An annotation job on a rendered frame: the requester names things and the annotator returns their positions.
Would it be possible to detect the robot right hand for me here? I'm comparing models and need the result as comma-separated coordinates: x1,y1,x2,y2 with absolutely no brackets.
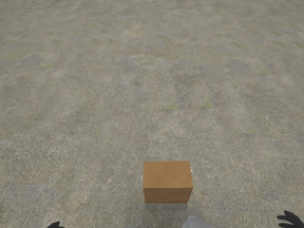
277,210,304,228

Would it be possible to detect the right robot thigh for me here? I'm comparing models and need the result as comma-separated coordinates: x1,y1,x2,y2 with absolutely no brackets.
181,218,213,228

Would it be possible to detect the carton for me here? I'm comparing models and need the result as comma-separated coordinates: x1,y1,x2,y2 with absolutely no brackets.
142,161,194,203

